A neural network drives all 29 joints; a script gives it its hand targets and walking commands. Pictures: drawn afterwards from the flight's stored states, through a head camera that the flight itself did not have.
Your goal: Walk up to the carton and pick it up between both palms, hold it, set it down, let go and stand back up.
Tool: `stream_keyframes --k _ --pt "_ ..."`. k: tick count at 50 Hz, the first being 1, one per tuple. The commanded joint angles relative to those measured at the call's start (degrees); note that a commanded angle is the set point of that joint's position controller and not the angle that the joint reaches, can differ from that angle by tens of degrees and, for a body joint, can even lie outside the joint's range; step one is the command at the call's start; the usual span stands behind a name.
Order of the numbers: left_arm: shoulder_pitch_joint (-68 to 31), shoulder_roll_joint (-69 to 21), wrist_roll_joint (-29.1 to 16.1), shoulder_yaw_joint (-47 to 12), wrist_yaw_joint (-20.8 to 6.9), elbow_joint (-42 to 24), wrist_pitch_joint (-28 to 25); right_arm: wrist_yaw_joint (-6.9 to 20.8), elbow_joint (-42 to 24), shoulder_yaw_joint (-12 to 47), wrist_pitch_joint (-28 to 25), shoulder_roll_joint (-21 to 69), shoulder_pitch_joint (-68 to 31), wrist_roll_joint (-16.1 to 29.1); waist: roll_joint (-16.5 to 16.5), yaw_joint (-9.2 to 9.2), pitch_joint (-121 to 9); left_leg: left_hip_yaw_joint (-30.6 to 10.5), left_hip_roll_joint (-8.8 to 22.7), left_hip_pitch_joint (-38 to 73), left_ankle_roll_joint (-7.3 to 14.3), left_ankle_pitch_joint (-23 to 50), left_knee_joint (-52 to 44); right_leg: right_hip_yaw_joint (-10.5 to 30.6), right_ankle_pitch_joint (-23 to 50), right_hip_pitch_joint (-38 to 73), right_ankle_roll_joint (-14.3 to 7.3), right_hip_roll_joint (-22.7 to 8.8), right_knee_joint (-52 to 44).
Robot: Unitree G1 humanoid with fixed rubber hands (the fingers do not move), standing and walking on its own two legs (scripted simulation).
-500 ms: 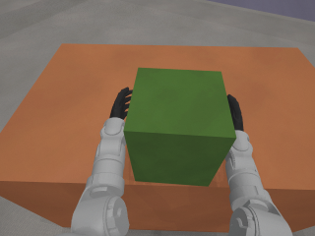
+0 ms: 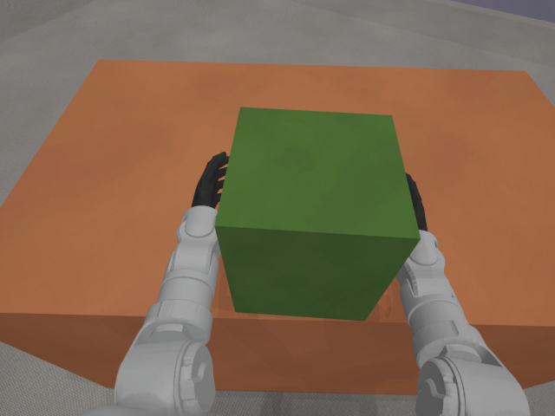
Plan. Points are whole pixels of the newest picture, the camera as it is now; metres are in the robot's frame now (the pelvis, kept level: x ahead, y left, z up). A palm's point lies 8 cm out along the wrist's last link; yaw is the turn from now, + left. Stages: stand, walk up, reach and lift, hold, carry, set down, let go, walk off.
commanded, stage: set down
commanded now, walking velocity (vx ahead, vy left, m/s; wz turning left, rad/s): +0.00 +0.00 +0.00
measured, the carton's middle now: (307, 221) +0.37 -0.02 +0.06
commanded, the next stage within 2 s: none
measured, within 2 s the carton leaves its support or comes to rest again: neither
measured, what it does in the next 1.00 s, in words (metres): shifts its weight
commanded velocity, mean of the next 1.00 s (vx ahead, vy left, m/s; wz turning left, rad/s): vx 0.00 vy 0.00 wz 0.00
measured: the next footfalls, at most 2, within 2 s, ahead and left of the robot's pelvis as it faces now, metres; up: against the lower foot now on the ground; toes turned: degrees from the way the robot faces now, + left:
none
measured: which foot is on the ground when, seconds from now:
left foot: down 0.00-1.00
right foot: down 0.00-1.00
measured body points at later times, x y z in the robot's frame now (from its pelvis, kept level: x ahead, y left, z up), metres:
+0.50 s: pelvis -0.03 -0.01 -0.01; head +0.00 +0.01 +0.44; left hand +0.42 +0.15 +0.10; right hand +0.40 -0.23 +0.10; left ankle -0.03 +0.12 -0.75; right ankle +0.01 -0.13 -0.75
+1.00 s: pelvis -0.04 -0.03 -0.01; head -0.03 -0.02 +0.44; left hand +0.43 +0.16 +0.19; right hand +0.40 -0.23 +0.18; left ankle -0.03 +0.12 -0.75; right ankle +0.01 -0.13 -0.75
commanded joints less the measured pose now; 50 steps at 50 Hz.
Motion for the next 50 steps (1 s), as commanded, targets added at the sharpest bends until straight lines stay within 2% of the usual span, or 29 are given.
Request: stream_keyframes --k 1,2,4,5,6,7,8,9,13,14,15,17,20,23,24,28,29,31,33,34,39,41,42,43,45,46,48,49,50 --pt "-26.47 5.42 -7.02 -8.24 4.31 -2.34 -3.49 -2.02 -1.67 6.80 -1.46 -9.63 -21.63 7.49 5.33 0.19 -30.87 4.44 -0.93 2.95 -3.53 23.78 3.05 -5.06 17.05 3.30 -0.30 3.43 1.81" --pt "-27.29 4.75 -9.61 -9.83 5.09 -1.59 -4.43 -2.65 -6.05 10.53 -2.36 -9.17 -26.42 11.17 4.55 1.94 -36.91 4.21 -0.91 3.47 -3.65 26.89 5.01 -4.46 22.49 4.62 -0.26 3.82 3.42" --pt "-23.78 7.20 -12.89 -10.03 5.94 4.02 -6.04 -3.68 -2.59 13.61 -2.82 -12.38 -25.63 15.33 3.25 1.23 -40.83 3.45 -1.39 -2.60 -4.26 29.47 7.89 -2.61 31.24 7.43 -0.11 3.57 6.82" --pt "-24.49 10.34 -13.76 -9.09 6.22 5.36 -7.07 -4.04 -2.44 15.64 -3.43 -15.01 -26.37 17.38 2.74 2.67 -43.22 3.39 -0.90 -4.65 -4.40 29.20 7.92 -2.37 33.65 9.00 0.04 3.70 8.39" --pt "-26.62 9.48 -15.77 -11.28 6.21 4.39 -8.18 -4.19 -0.34 16.07 -3.62 -15.03 -27.77 19.05 2.84 0.85 -45.76 3.23 -1.14 -4.87 -4.60 30.91 8.82 -2.10 36.14 9.27 0.02 3.61 8.53" --pt "-24.23 10.60 -15.61 -10.07 5.93 8.76 -8.18 -4.75 1.42 19.04 -3.07 -14.02 -27.07 20.67 1.60 2.32 -43.33 3.02 -1.26 -7.34 -3.69 29.84 8.76 -1.21 38.57 10.83 0.10 3.44 9.25" --pt "-25.68 11.09 -15.92 -10.06 5.75 7.26 -8.84 -5.03 1.35 18.07 -3.32 -15.40 -26.98 20.62 1.16 1.44 -45.77 2.87 -1.10 -7.02 -4.40 29.68 8.96 -1.68 36.47 10.77 0.32 3.67 9.81" --pt "-27.56 12.80 -15.88 -9.70 5.66 7.98 -9.30 -4.97 2.65 19.54 -3.06 -16.06 -26.64 21.77 2.40 3.21 -45.53 3.08 -1.62 -6.38 -4.93 29.08 9.54 -1.84 35.52 9.21 0.54 3.90 9.83" --pt "-27.50 12.68 -19.21 -13.36 4.91 6.74 -6.71 -4.85 4.05 20.74 -0.77 -20.82 -28.03 27.05 2.68 -0.23 -44.25 1.36 -1.48 -1.70 -4.88 28.62 10.31 -2.50 30.57 3.51 -0.05 4.79 7.57" --pt "-30.13 15.32 -20.63 -13.04 4.68 3.41 -5.90 -4.92 -0.96 20.37 -0.13 -21.35 -32.91 28.77 1.46 1.36 -46.03 1.36 -1.27 -1.07 -4.61 29.75 10.20 -2.62 30.98 4.26 -0.19 4.78 7.34" --pt "-28.76 15.38 -20.93 -13.21 4.31 5.82 -5.33 -4.99 0.06 21.20 0.82 -21.45 -31.36 29.37 0.44 0.79 -43.74 1.02 -1.36 -2.10 -4.25 27.78 10.37 -2.14 30.01 2.71 0.04 4.57 7.31" --pt "-31.47 16.33 -22.59 -15.07 4.37 -0.56 -3.84 -4.32 -2.87 20.07 2.93 -23.05 -33.22 30.61 3.77 0.76 -47.28 0.50 -1.19 -0.47 -4.68 27.98 10.05 -2.42 26.06 1.22 -0.65 4.86 6.93" --pt "-33.17 17.24 -24.39 -16.89 3.51 7.18 0.10 -3.25 6.16 19.73 8.01 -23.47 -33.50 30.14 4.11 0.21 -37.57 -0.26 -0.46 0.42 -3.59 19.28 7.46 -3.10 11.13 -5.46 -1.20 4.53 3.87" --pt "-32.82 19.23 -26.21 -17.23 3.73 2.96 1.90 -3.27 1.05 19.71 10.36 -23.92 -35.34 31.09 3.07 0.33 -39.41 0.07 -1.02 0.24 -2.86 17.89 7.16 -2.87 11.05 -4.77 -1.08 4.38 4.54" --pt "-38.56 20.86 -27.49 -17.82 3.47 -0.46 2.99 -3.59 -3.21 18.04 11.08 -25.34 -38.37 30.96 3.97 -1.34 -41.65 -0.03 -1.41 0.24 -2.77 18.34 7.89 -3.17 13.27 -5.00 -0.73 4.42 5.02" --pt "-42.04 23.12 -28.12 -19.30 3.56 5.46 5.15 -3.14 2.08 17.88 15.02 -25.95 -42.46 30.26 4.88 0.09 -38.90 -0.17 -1.26 -2.93 -1.82 8.98 5.38 -2.42 3.79 -6.21 -0.81 3.60 4.34" --pt "-39.79 23.89 -28.45 -18.15 3.33 10.00 5.97 -3.08 2.95 18.91 15.85 -24.78 -42.24 30.19 2.96 1.07 -36.63 0.18 -1.51 -3.59 -0.76 8.77 5.39 -2.04 5.43 -5.80 -0.32 3.31 4.25" --pt "-44.36 24.57 -28.83 -18.67 2.89 6.24 6.48 -3.18 1.09 18.80 16.77 -25.56 -45.50 30.74 4.55 1.19 -37.27 0.18 -1.91 -5.12 -1.32 8.68 4.40 -1.90 5.62 -4.45 -0.34 2.83 4.21" --pt "-42.70 26.33 -29.57 -19.10 2.50 16.85 6.85 -3.35 5.71 22.03 18.30 -24.32 -45.24 31.50 0.56 1.36 -32.58 0.23 -1.76 -6.64 -0.08 7.35 4.65 -0.83 6.03 -3.51 0.00 2.39 4.64" --pt "-45.61 28.40 -31.00 -19.34 2.05 11.87 6.45 -3.45 -0.01 22.27 18.37 -25.07 -46.24 32.12 0.21 1.82 -38.62 0.28 -2.10 -6.58 0.42 7.14 4.75 -0.15 7.07 -1.79 0.59 2.26 5.21" --pt "-47.68 28.12 -31.39 -20.03 2.26 8.09 9.94 -3.87 -0.78 18.31 21.56 -26.18 -47.63 30.99 3.06 0.02 -40.96 0.43 -2.06 -4.71 -0.54 8.01 4.24 -1.01 9.21 -0.79 -0.16 2.65 4.61" --pt "-47.41 29.13 -32.15 -19.83 1.45 13.59 12.09 -4.36 1.51 18.99 23.09 -26.54 -49.43 29.98 -1.40 -1.19 -35.74 0.03 -2.52 -6.23 0.07 6.17 3.66 -1.31 8.83 -1.57 0.84 3.00 4.23" --pt "-47.58 30.42 -31.65 -19.23 1.18 7.30 12.25 -4.64 -3.74 19.02 23.74 -25.64 -50.20 30.77 -2.13 0.29 -39.83 0.44 -2.43 -6.03 0.45 6.79 2.90 -0.93 9.11 2.42 0.61 2.86 4.10" --pt "-49.92 30.85 -32.49 -19.87 1.33 12.06 12.36 -5.03 -3.49 18.17 23.99 -26.91 -52.81 30.17 -3.08 -0.98 -37.94 0.48 -2.99 -8.38 0.71 4.65 3.43 -0.54 8.33 1.02 1.02 2.40 4.80" --pt "-50.49 31.84 -31.45 -18.74 1.46 7.89 13.16 -4.89 -3.08 18.69 25.02 -26.77 -50.89 30.99 0.33 0.53 -39.13 0.52 -2.75 -6.44 -0.08 7.31 2.75 -0.09 10.36 2.83 0.70 2.39 4.91" --pt "-47.98 32.92 -30.62 -16.61 1.38 7.46 14.60 -4.76 -4.35 19.29 25.57 -27.25 -50.66 31.41 -1.17 1.06 -40.94 0.76 -2.61 -6.93 0.33 8.83 3.00 0.20 13.06 5.74 0.25 2.72 4.92" --pt "-52.55 32.42 -30.77 -18.47 1.00 5.90 15.23 -5.21 -4.12 15.86 26.03 -28.07 -52.22 30.53 2.89 -0.63 -40.26 1.23 -3.54 -7.10 -1.14 6.87 2.57 -0.10 10.52 3.73 1.13 2.55 4.52" --pt "-50.34 32.72 -30.73 -17.43 1.26 4.58 15.27 -4.84 -4.17 19.75 26.71 -26.13 -49.49 32.53 0.85 1.47 -40.25 0.95 -2.88 -6.70 -0.33 9.02 3.23 0.49 13.09 5.31 0.73 2.44 4.74" --pt "-47.34 30.44 -30.56 -18.95 0.98 3.49 16.21 -4.29 -1.89 19.42 26.88 -26.11 -45.16 32.20 2.45 -0.93 -40.01 0.02 -2.71 -3.74 -0.77 10.83 2.42 -0.39 13.01 5.96 0.32 2.72 3.95"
